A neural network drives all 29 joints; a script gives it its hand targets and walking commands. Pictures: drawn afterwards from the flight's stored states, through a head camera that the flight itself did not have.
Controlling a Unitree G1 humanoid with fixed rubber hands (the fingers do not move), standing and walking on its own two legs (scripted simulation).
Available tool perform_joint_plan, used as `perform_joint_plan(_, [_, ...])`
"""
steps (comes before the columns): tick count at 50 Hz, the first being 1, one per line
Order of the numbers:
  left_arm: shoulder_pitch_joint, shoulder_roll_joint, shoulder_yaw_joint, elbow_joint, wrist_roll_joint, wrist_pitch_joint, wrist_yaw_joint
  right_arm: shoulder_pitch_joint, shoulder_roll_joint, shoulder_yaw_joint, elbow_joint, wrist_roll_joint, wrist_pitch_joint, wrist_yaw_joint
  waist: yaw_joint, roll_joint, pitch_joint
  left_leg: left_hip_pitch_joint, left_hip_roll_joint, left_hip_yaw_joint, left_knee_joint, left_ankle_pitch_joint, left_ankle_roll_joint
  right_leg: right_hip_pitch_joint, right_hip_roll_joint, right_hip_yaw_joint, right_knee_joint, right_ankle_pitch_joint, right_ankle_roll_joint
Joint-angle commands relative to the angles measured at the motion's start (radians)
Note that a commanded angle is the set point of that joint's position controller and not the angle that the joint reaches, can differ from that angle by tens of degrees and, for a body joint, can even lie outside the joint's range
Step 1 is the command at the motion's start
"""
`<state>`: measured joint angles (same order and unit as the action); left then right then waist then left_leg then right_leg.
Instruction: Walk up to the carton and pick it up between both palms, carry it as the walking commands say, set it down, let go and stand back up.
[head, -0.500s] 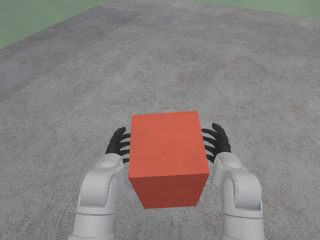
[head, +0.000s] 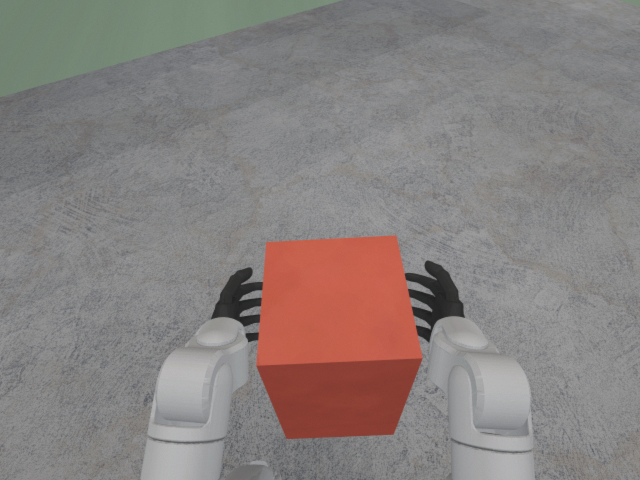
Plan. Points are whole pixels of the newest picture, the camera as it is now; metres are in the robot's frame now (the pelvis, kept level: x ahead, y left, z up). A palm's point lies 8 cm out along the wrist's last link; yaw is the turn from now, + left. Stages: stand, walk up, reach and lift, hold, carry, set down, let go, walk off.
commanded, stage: carry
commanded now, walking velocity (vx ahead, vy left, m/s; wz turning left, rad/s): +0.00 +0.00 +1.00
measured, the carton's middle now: (335, 347) +0.30 -0.01 -0.01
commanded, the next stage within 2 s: none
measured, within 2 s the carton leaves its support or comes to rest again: neither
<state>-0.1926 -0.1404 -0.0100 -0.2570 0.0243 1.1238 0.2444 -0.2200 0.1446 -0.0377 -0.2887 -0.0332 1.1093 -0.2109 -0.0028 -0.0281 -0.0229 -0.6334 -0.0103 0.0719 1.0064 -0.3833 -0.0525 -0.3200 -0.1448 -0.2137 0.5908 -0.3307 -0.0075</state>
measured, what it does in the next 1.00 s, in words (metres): steps on the spot, turning left: left foot, then right foot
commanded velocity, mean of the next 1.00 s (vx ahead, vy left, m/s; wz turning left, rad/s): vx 0.00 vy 0.00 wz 1.00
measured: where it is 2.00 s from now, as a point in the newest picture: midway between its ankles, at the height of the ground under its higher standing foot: outside the picture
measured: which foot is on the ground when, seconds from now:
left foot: up 0.00-0.18, down 0.20-0.68, up 0.70-1.00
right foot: down 0.00-0.20, up 0.22-0.66, down 0.68-1.00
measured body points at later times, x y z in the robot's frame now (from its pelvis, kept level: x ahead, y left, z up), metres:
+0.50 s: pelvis -0.04 +0.05 +0.00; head +0.03 +0.09 +0.44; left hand +0.17 +0.30 +0.05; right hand +0.30 +0.08 +0.07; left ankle -0.02 +0.14 -0.73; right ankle +0.04 -0.10 -0.67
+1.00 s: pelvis -0.07 +0.02 -0.01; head -0.07 +0.00 +0.44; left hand +0.00 +0.32 +0.08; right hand +0.21 +0.18 +0.09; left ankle -0.15 +0.10 -0.71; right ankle +0.01 -0.08 -0.73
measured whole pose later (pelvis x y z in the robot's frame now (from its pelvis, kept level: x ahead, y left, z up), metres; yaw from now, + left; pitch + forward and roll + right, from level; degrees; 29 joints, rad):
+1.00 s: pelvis -0.07 +0.02 -0.01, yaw +54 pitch +0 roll +3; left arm -0.18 -0.14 0.03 -0.27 0.02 1.10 0.24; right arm -0.25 0.15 -0.01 -0.25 -0.01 1.09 -0.25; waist -0.04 -0.03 -0.04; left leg -0.41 0.03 0.18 0.79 -0.43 -0.01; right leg -0.25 -0.28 -0.33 0.69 -0.39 0.05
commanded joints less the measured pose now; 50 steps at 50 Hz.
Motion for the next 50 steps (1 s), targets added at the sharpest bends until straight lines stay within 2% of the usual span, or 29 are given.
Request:
perform_joint_plan(1, [-0.419,-1.051,-0.493,-0.255,-0.279,-0.078,-0.160,-0.333,1.031,0.512,-0.152,0.254,-0.033,0.134,-0.003,-0.105,-0.332,-0.014,0.048,0.051,-0.103,-0.015,-0.008,0.334,-0.230,0.062,-0.069,0.842,-0.020])
perform_joint_plan(2, [-0.453,-1.029,-0.490,-0.298,-0.268,-0.080,-0.155,-0.348,1.038,0.522,-0.159,0.268,-0.031,0.141,-0.002,-0.103,-0.352,0.034,0.028,0.074,-0.124,-0.006,-0.003,0.317,-0.221,0.020,-0.069,0.773,-0.020])
perform_joint_plan(6, [-0.226,-0.943,-0.403,-0.174,-0.183,-0.055,-0.126,-0.298,0.976,0.558,-0.115,0.279,0.016,0.137,0.013,-0.240,-0.394,0.095,-0.006,0.150,-0.292,0.037,-0.007,0.422,-0.232,-0.004,0.027,0.880,-0.026])
perform_joint_plan(8, [-0.198,-0.923,-0.405,-0.186,-0.175,-0.051,-0.121,-0.247,0.960,0.554,-0.092,0.277,0.024,0.140,-0.001,-0.221,-0.443,0.202,-0.017,0.147,-0.457,0.085,0.013,0.438,-0.222,-0.029,0.157,0.856,0.005])
perform_joint_plan(9, [-0.240,-0.932,-0.422,-0.184,-0.176,-0.045,-0.118,-0.231,0.954,0.534,-0.083,0.265,0.025,0.146,-0.034,-0.125,-0.438,0.398,0.045,0.054,-0.569,0.260,0.033,0.244,-0.201,-0.042,0.274,0.705,0.057])
perform_joint_plan(11, [-0.242,-0.944,-0.435,-0.179,-0.187,-0.044,-0.126,-0.233,0.925,0.511,-0.074,0.250,0.014,0.143,-0.010,0.371,-0.418,0.764,0.404,-0.514,-0.477,1.397,0.181,-0.352,0.020,0.029,0.566,-0.429,0.160])
perform_joint_plan(12, [-0.351,-0.960,-0.474,-0.211,-0.215,-0.052,-0.127,-0.211,0.959,0.487,-0.044,0.234,0.015,0.147,-0.012,0.269,-0.360,0.749,0.368,-0.448,-0.461,1.433,0.183,-0.379,-0.004,0.132,0.618,-0.443,0.137])
perform_joint_plan(13, [-0.362,-1.020,-0.516,-0.209,-0.236,-0.059,-0.130,-0.281,0.974,0.492,-0.102,0.250,-0.001,0.155,-0.019,0.211,-0.371,0.712,0.346,-0.396,-0.462,1.269,0.207,-0.361,0.016,0.145,0.587,-0.390,0.139])
perform_joint_plan(15, [-0.387,-1.073,-0.547,-0.226,-0.256,-0.082,-0.138,-0.338,0.981,0.491,-0.165,0.259,-0.032,0.168,-0.016,0.126,-0.339,0.632,0.255,-0.309,-0.506,1.002,0.171,-0.393,0.016,0.153,0.631,-0.229,0.144])
perform_joint_plan(16, [-0.430,-1.124,-0.581,-0.254,-0.286,-0.093,-0.142,-0.317,1.002,0.477,-0.168,0.252,-0.044,0.172,-0.012,0.159,-0.378,0.623,0.219,-0.259,-0.507,0.922,0.159,-0.364,0.013,0.157,0.647,-0.174,0.143])
perform_joint_plan(17, [-0.490,-1.129,-0.603,-0.297,-0.309,-0.104,-0.143,-0.297,1.008,0.456,-0.146,0.242,-0.055,0.177,-0.015,0.209,-0.406,0.646,0.224,-0.301,-0.512,0.859,0.171,-0.386,0.011,0.181,0.638,-0.128,0.131])
perform_joint_plan(19, [-0.553,-1.086,-0.632,-0.399,-0.346,-0.133,-0.141,-0.239,1.001,0.435,-0.145,0.222,-0.084,0.166,-0.016,0.211,-0.473,0.685,0.213,-0.314,-0.532,0.749,0.177,-0.349,0.027,0.193,0.566,-0.081,0.125])
perform_joint_plan(24, [-0.379,-1.040,-0.602,-0.338,-0.335,-0.141,-0.132,-0.192,0.936,0.468,-0.199,0.189,-0.109,0.117,-0.024,0.114,-0.517,0.659,0.202,-0.369,-0.502,0.711,0.211,-0.249,0.065,0.209,0.387,-0.081,0.118])
perform_joint_plan(27, [-0.262,-0.989,-0.573,-0.261,-0.302,-0.112,-0.129,-0.124,0.898,0.480,-0.167,0.167,-0.082,0.100,-0.028,0.173,-0.493,0.619,0.180,-0.449,-0.489,0.796,0.220,-0.202,0.120,0.192,0.297,-0.083,0.110])
perform_joint_plan(29, [-0.249,-0.958,-0.544,-0.246,-0.284,-0.099,-0.124,-0.118,0.900,0.503,-0.142,0.168,-0.066,0.089,-0.028,0.165,-0.480,0.618,0.148,-0.462,-0.482,0.829,0.198,-0.139,0.139,0.197,0.141,-0.098,0.103])
perform_joint_plan(30, [-0.219,-0.943,-0.526,-0.244,-0.277,-0.101,-0.121,-0.135,0.886,0.521,-0.178,0.184,-0.069,0.085,-0.027,0.146,-0.474,0.566,0.129,-0.476,-0.500,0.807,0.186,-0.076,0.157,0.178,0.073,-0.106,0.097])
perform_joint_plan(32, [-0.296,-0.923,-0.510,-0.287,-0.275,-0.089,-0.117,-0.137,0.899,0.525,-0.138,0.187,-0.051,0.084,-0.013,0.177,-0.450,0.363,0.093,-0.456,-0.537,0.553,0.145,0.158,0.136,0.161,-0.106,-0.058,0.072])
perform_joint_plan(33, [-0.332,-0.924,-0.481,-0.273,-0.257,-0.090,-0.119,-0.200,0.915,0.549,-0.134,0.205,-0.048,0.084,0.000,0.071,-0.439,0.210,0.047,-0.415,-0.499,0.355,0.097,0.339,0.072,0.188,-0.242,0.028,0.050])
perform_joint_plan(34, [-0.299,-0.907,-0.472,-0.256,-0.248,-0.089,-0.122,-0.171,0.911,0.558,-0.134,0.202,-0.046,0.082,-0.006,-0.119,-0.413,0.049,-0.074,-0.230,-0.307,0.059,0.056,0.434,-0.161,0.354,-0.302,0.179,-0.005])
perform_joint_plan(35, [-0.325,-0.869,-0.462,-0.268,-0.253,-0.090,-0.122,-0.213,0.884,0.550,-0.165,0.203,-0.044,0.074,-0.018,-0.306,-0.420,-0.038,-0.131,-0.092,-0.009,-0.209,0.027,0.444,-0.397,0.444,-0.219,0.540,-0.112])
perform_joint_plan(36, [-0.313,-0.865,-0.437,-0.219,-0.220,-0.087,-0.122,-0.302,0.910,0.589,-0.180,0.234,-0.038,0.084,-0.012,-0.289,-0.356,-0.084,0.005,-0.050,0.131,-0.206,0.014,0.352,-0.438,0.335,-0.200,0.635,-0.168])
perform_joint_plan(37, [-0.290,-0.924,-0.444,-0.231,-0.222,-0.096,-0.123,-0.357,0.921,0.605,-0.228,0.266,-0.044,0.095,-0.009,-0.175,-0.315,0.013,0.047,-0.066,0.166,-0.131,0.018,0.235,-0.367,0.238,-0.217,0.524,-0.165])
perform_joint_plan(38, [-0.294,-0.899,-0.440,-0.216,-0.220,-0.098,-0.121,-0.359,0.902,0.591,-0.212,0.264,-0.047,0.100,-0.011,-0.065,-0.236,0.002,0.028,-0.031,0.138,-0.068,0.016,0.199,-0.283,0.142,-0.200,0.537,-0.119])
perform_joint_plan(39, [-0.336,-0.808,-0.389,-0.184,-0.204,-0.099,-0.115,-0.399,0.893,0.594,-0.199,0.279,-0.042,0.108,-0.005,-0.027,-0.216,-0.014,0.024,-0.006,0.126,-0.044,0.011,0.221,-0.242,0.116,-0.142,0.612,-0.074])
perform_joint_plan(40, [-0.379,-0.809,-0.385,-0.186,-0.203,-0.098,-0.109,-0.392,0.895,0.577,-0.185,0.277,-0.039,0.110,-0.004,-0.010,-0.204,0.007,0.033,0.022,0.076,-0.044,0.016,0.206,-0.239,0.087,-0.116,0.637,-0.074])
perform_joint_plan(43, [-0.343,-0.711,-0.348,-0.209,-0.175,-0.094,-0.089,-0.279,0.883,0.578,-0.102,0.262,-0.023,0.105,0.000,-0.146,-0.261,0.101,0.018,0.090,-0.064,-0.043,0.029,0.251,-0.220,-0.017,-0.083,0.618,-0.045])
perform_joint_plan(46, [-0.322,-0.677,-0.315,-0.132,-0.155,-0.080,-0.078,-0.299,0.851,0.562,-0.046,0.241,-0.009,0.088,0.010,-0.237,-0.282,0.152,0.005,0.154,-0.144,-0.049,0.039,0.248,-0.270,-0.006,-0.040,0.673,-0.030])
perform_joint_plan(48, [-0.244,-0.707,-0.317,-0.090,-0.149,-0.069,-0.078,-0.251,0.841,0.545,-0.030,0.226,-0.003,0.082,0.009,-0.236,-0.293,0.225,-0.003,0.177,-0.246,-0.061,0.046,0.259,-0.273,-0.026,0.010,0.648,-0.006])
perform_joint_plan(50, [-0.302,-0.667,-0.300,-0.052,-0.156,-0.061,-0.084,-0.295,0.802,0.515,-0.035,0.203,-0.005,0.072,-0.013,-0.242,-0.311,0.331,-0.020,0.162,-0.463,0.053,0.044,0.242,-0.238,-0.060,0.181,0.641,0.046])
